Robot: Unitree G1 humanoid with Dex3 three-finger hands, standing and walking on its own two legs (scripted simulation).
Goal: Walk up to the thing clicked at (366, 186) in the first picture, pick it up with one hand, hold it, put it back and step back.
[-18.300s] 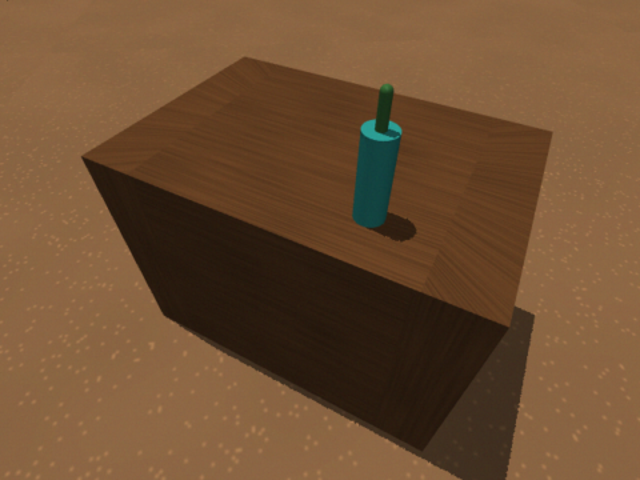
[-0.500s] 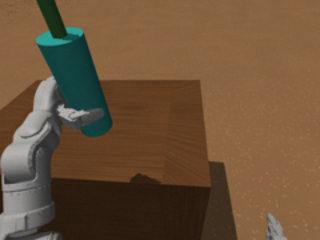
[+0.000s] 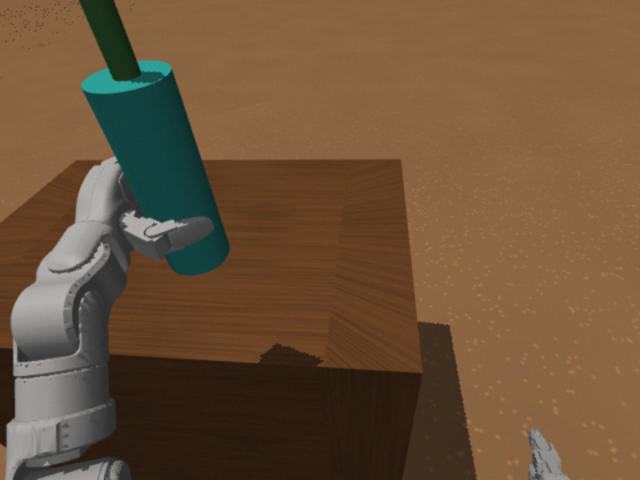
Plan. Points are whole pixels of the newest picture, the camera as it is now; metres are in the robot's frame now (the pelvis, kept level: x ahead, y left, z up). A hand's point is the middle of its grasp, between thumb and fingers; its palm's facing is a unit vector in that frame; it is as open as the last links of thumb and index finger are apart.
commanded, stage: crouch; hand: left
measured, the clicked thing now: (155, 144) +0.33 +0.16 +0.33
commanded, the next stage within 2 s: lower in 1.10 s
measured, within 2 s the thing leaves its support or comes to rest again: neither
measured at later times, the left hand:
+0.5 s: hand (210, 218) +0.44 +0.17 +0.17, palm faces +0.13 -0.99 +0.00, open 10.4 cm
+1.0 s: hand (220, 223) +0.47 +0.17 +0.14, palm faces +0.11 -0.99 +0.00, open 10.4 cm
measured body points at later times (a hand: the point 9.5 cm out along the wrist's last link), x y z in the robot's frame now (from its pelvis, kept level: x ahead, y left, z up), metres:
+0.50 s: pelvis +0.00 +0.00 +0.00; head +0.01 -0.02 +0.45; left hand +0.42 +0.22 +0.17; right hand +0.15 -0.27 -0.08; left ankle +0.02 +0.13 -0.73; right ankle +0.01 -0.15 -0.73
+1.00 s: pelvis +0.01 +0.00 -0.01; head +0.05 +0.00 +0.44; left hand +0.46 +0.23 +0.14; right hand +0.15 -0.27 -0.08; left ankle +0.02 +0.13 -0.73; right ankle +0.01 -0.15 -0.73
